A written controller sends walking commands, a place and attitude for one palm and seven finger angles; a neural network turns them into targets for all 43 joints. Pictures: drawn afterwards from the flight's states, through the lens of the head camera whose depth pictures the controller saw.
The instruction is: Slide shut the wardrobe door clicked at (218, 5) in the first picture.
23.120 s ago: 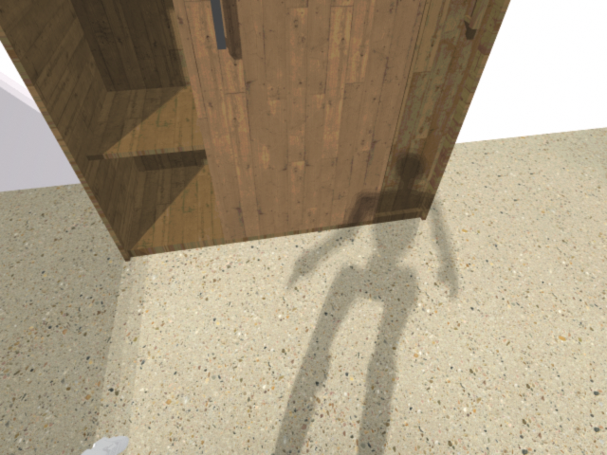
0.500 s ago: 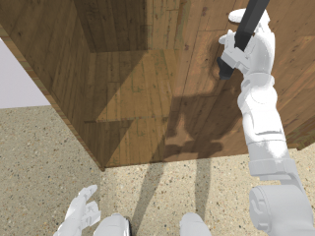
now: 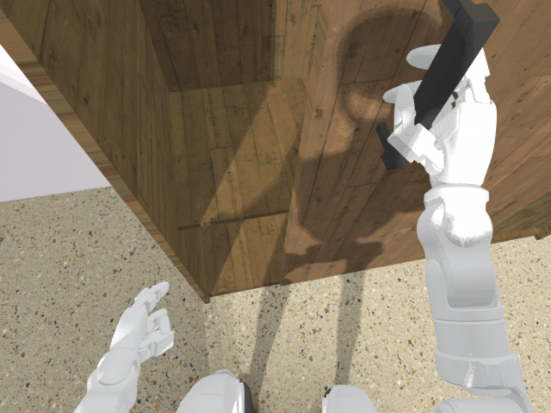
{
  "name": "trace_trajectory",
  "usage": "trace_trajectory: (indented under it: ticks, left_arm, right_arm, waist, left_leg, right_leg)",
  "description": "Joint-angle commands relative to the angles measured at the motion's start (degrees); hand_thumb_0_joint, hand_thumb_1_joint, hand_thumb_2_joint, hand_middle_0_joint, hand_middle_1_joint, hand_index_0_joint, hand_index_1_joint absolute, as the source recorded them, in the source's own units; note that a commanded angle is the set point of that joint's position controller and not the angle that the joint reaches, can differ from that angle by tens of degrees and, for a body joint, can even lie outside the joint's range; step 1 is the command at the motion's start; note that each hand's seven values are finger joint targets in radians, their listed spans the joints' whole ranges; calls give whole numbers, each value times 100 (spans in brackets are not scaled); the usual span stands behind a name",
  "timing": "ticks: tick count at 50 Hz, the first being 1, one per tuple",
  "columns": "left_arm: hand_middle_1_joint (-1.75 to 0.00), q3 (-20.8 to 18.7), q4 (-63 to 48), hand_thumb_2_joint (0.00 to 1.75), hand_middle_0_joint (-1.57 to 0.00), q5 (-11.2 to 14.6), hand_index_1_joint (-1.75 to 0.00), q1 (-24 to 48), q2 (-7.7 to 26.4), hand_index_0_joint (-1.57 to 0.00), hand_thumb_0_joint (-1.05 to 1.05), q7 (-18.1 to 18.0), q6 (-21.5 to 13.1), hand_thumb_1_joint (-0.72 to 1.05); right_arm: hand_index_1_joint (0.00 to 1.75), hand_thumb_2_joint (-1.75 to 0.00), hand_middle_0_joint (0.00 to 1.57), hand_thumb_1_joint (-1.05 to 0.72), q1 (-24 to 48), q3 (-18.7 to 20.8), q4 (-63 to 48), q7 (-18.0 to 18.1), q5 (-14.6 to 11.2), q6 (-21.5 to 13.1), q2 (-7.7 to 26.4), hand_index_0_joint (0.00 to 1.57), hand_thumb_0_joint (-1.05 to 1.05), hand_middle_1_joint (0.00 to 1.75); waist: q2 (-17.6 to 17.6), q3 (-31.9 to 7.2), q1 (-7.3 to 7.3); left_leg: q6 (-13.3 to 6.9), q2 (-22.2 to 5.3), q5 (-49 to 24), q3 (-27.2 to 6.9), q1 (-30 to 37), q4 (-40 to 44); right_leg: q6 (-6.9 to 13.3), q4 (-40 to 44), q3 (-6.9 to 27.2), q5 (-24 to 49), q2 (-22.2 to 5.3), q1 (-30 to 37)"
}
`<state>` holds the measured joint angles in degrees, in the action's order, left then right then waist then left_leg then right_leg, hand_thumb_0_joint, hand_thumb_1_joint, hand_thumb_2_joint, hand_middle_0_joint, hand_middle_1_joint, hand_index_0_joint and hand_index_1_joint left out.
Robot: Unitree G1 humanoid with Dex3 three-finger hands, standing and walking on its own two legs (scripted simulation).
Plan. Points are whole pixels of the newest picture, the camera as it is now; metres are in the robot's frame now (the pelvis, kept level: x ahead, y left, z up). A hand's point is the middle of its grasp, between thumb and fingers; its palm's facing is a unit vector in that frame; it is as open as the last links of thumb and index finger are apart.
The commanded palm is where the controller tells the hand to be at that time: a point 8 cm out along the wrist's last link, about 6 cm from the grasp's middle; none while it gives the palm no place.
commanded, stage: step sideways, sliding the door along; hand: right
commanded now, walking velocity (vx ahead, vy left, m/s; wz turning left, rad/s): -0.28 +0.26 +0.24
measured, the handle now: (417, 91) +0.43 -0.16 +0.19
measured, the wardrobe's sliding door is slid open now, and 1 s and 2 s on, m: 0.25 0.00 0.00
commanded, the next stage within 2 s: stop walking and hold the door there in 1.06 s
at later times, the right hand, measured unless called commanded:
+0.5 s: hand (217, 158) +0.35 +0.05 +0.18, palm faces -0.12 +0.99 -0.11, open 6.3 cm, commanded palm +0.34 +0.02 +0.19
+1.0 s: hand (149, 161) +0.34 +0.11 +0.19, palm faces +0.17 +0.98 -0.06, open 6.1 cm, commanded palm +0.31 +0.13 +0.20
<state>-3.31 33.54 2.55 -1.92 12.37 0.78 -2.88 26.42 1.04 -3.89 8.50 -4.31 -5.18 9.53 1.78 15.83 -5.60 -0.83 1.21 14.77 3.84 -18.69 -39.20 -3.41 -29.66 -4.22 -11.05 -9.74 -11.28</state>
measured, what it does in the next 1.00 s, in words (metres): steps to the left: left foot, then right foot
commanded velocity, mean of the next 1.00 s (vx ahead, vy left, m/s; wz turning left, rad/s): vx -0.04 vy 0.29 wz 0.12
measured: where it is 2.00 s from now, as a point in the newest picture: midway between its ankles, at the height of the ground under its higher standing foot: outside the picture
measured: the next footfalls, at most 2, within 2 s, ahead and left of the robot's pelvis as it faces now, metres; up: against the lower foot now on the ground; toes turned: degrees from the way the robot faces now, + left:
left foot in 0.12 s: +0.05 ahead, +0.20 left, +0.00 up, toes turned +6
right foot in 0.66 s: +0.03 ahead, -0.06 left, +0.00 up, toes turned -1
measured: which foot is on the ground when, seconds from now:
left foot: up 0.00-0.10, down 0.12-0.96, up 0.98-1.00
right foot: down 0.00-0.50, up 0.52-0.64, down 0.66-0.84, up 0.86-0.96, down 0.98-1.00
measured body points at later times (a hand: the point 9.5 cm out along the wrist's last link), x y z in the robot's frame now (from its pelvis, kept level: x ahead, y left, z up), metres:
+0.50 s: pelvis -0.01 +0.11 -0.01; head +0.09 +0.12 +0.42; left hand +0.21 +0.31 -0.12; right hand +0.35 +0.00 +0.19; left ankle +0.01 +0.19 -0.74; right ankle -0.01 -0.12 -0.73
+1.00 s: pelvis -0.08 +0.23 -0.01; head -0.03 +0.25 +0.44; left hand +0.05 +0.46 -0.13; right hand +0.33 +0.06 +0.19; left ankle -0.01 +0.22 -0.72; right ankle -0.06 +0.06 -0.74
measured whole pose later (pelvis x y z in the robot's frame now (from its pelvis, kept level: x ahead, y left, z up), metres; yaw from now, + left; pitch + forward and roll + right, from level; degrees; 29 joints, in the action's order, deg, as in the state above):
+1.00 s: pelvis -0.08 +0.23 -0.01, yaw +8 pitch -2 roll -3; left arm -0.7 38.8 2.9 -8.4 10.6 -0.8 -1.8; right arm 32.1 7.3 12.5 12.7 -5.1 -0.5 12.7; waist -0.3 9.2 -3.4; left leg 0.2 7.8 12.0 7.0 -21.9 -36.3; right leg 0.9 -27.9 -4.4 -14.8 -4.3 -10.8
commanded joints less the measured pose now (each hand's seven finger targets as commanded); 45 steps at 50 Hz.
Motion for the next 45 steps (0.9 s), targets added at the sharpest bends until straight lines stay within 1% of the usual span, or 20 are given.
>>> trace_trajectory:
  ticks: [1, 5, 8, 9, 13, 16, 18, 20, 23, 25, 26, 30, 33, 36, 38, 40, 42, 43, 44, 45]
  left_arm:
    - [-30, -145, -963, 90, -20, -102, -30, 313, 505, -20, 0, 223, -315, 90]
    - [-30, -129, -1008, 90, -20, 29, -30, 312, 484, -20, 0, 163, -337, 90]
    - [-30, -210, -955, 90, -20, 54, -30, 377, 338, -20, 0, 32, -338, 90]
    - [-30, -126, -864, 90, -20, 11, -30, 269, 285, -20, 0, 5, -356, 90]
    - [-30, -50, -760, 90, -20, -51, -30, 459, 225, -20, 0, -8, -349, 90]
    - [-30, -241, -899, 90, -20, -110, -30, 397, 596, -20, 0, 220, -194, 90]
    - [-30, -140, -892, 90, -20, -188, -30, 522, 421, -20, 0, 232, -169, 90]
    - [-30, -164, -793, 90, -20, -165, -30, 360, 474, -20, 0, 241, -124, 90]
    - [-30, -91, -823, 90, -20, 37, -30, 303, 335, -20, 0, 137, 5, 90]
    - [-30, -182, -774, 90, -20, -3, -30, 374, 282, -20, 0, 0, -12, 90]
    - [-30, -129, -695, 90, -20, -71, -30, 398, 195, -20, 0, -48, -51, 90]
    - [-30, 41, -495, 90, -20, -122, -30, 437, 100, -20, 0, -191, 13, 90]
    - [-30, -143, -653, 90, -20, -110, -30, 461, 399, -20, 0, -111, 95, 90]
    - [-30, -30, -660, 90, -20, -109, -30, 561, 356, -20, 0, -13, 111, 90]
    - [-30, 20, -693, 90, -20, -40, -30, 481, 386, -20, 0, -9, 118, 90]
    - [-30, 85, -775, 90, -20, 128, -30, 466, 361, -20, 0, -42, 141, 90]
    - [-30, 25, -680, 90, -20, 66, -30, 269, 367, -20, 0, -179, 146, 90]
    - [-30, 5, -553, 90, -20, 37, -30, 210, 388, -20, 0, -233, 59, 90]
    - [-30, 116, -410, 90, -20, 101, -30, 261, 244, -20, 0, -220, -107, 90]
    - [-30, 199, -303, 90, -20, 169, -30, 86, 67, -20, 0, -208, -262, 90]
  right_arm:
    - [140, -90, 45, -90, 2671, -1600, -2285, -622, 321, -1068, -643, 45, 0, 140]
    - [140, -90, 45, -90, 2625, -1670, -2303, -636, 439, -1094, -558, 45, 0, 140]
    - [140, -90, 45, -90, 2299, -1488, -2329, -566, 375, -1089, -233, 45, 0, 140]
    - [140, -90, 45, -90, 1879, -1626, -2334, -512, 306, -1009, -341, 45, 0, 140]
    - [140, -90, 45, -90, 1988, -2008, -3275, -453, 179, -1196, -673, 45, 0, 140]
    - [140, -90, 45, -90, 1853, -1796, -2627, -651, 252, -1147, -636, 45, 0, 140]
    - [140, -90, 45, -90, 2240, -1465, -2562, -634, 429, -1189, -400, 45, 0, 140]
    - [140, -90, 45, -90, 2269, -1340, -2225, -622, 493, -1149, -313, 45, 0, 140]
    - [140, -90, 45, -90, 2504, -1108, -2047, -647, 505, -1081, -10, 45, 0, 140]
    - [140, -90, 45, -90, 2066, -673, -1776, -583, 370, -937, 348, 45, 0, 140]
    - [140, -90, 45, -90, 1960, -605, -1755, -542, 325, -903, 397, 45, 0, 140]
    - [140, -90, 45, -90, 1984, -281, -2197, -297, 226, -945, 709, 45, 0, 140]
    - [140, -90, 45, -90, 2000, -365, -1801, -462, 143, -905, 492, 45, 0, 140]
    - [140, -90, 45, -90, 2608, -401, -1411, -585, 230, -810, 341, 45, 0, 140]
    - [140, -90, 45, -90, 2988, -931, -1226, -658, 188, -698, -223, 45, 0, 140]
    - [140, -90, 45, -90, 3327, -1058, -779, -601, 152, -484, -293, 45, 0, 140]
    - [140, -90, 45, -90, 3178, -763, -353, -441, 112, -346, 4, 45, 0, 140]
    - [140, -90, 45, -90, 3266, -844, -542, -411, 72, -347, -130, 45, 0, 140]
    - [140, -90, 45, -90, 3596, -1209, -918, -402, 22, -412, -471, 45, 0, 140]
    - [140, -90, 45, -90, 3902, -1449, -1098, -390, 61, -527, -701, 45, 0, 140]
  waist:
    - [1441, -3190, 581]
    - [570, -3244, 675]
    - [-1840, -3399, 655]
    - [-1690, -3419, 652]
    - [-1082, -3952, 792]
    - [484, -3846, 616]
    - [1594, -3267, 582]
    - [1486, -3287, 616]
    - [122, -3471, 736]
    - [-1958, -3577, 765]
    - [-2006, -3392, 636]
    - [-746, -3906, 757]
    - [421, -4000, 658]
    - [1809, -3083, 582]
    - [1462, -3316, 601]
    - [134, -3180, 619]
    - [-1970, -2939, 526]
    - [-1712, -2812, 565]
    - [-1183, -2736, 743]
    - [-1314, -3211, 873]
  left_leg:
    - [11, -404, 905, -589, -353, -575]
    - [25, -342, -1469, -132, 990, 884]
    - [-678, -1608, -7413, -2145, 2255, 1010]
    - [-723, -1822, -7639, -2190, 2350, 970]
    - [-385, -1331, -6490, -1352, 2256, 192]
    - [64, -385, 289, -763, -66, -595]
    - [54, -446, 1012, -641, -53, -764]
    - [-6, -393, 421, -348, 280, 38]
    - [-12, -448, -2549, -264, 1323, 1426]
    - [-867, -1520, -6903, -2038, 2152, 1200]
    - [-970, -1764, -7218, -2165, 2116, 1156]
    - [-583, -1303, -5833, -1499, 2389, 541]
    - [80, -388, -1756, -960, 989, 104]
    - [121, -156, 812, -494, 625, -305]
    - [74, -288, -107, -538, 1388, 139]
    - [38, -476, -253, -844, 1562, 808]
    - [-42, -1281, 1645, -2804, 386, 3009]
    - [346, -1232, 1360, -2971, 368, 3488]
    - [1542, -966, 324, -2471, 519, 3356]
    - [2128, -651, -881, -1494, 921, 3123]
  right_leg:
    - [1115, -78, 439, 5672, -1795, 2523]
    - [551, -1198, -174, 4232, -1064, 1770]
    - [93, -2531, -98, -1442, 383, -310]
    - [193, -2242, 222, -2261, 381, -564]
    - [309, 228, 23, 881, -119, 850]
    - [1166, 458, 842, 5598, -2009, 2701]
    - [1200, 222, 462, 5087, -2136, 1931]
    - [862, -416, 42, 5089, -1838, 2065]
    - [372, -1614, -294, 3659, -965, 1621]
    - [2, -2360, -172, -1255, 226, -37]
    - [86, -2410, 239, -2219, 278, -487]
    - [119, 175, -2, -234, 165, 233]
    - [960, 453, 1164, 3337, -1558, 1400]
    - [1213, 527, 747, 2853, -1969, 535]
    - [909, -210, 384, 1902, -1594, 158]
    - [589, -629, -48, -810, -648, -582]
    - [356, -2451, -61, -2345, 673, -720]
    - [281, -3093, 204, -2173, 923, -704]
    - [245, -2683, 160, -1921, 947, -463]
    - [246, -1870, -236, -1853, 1067, 52]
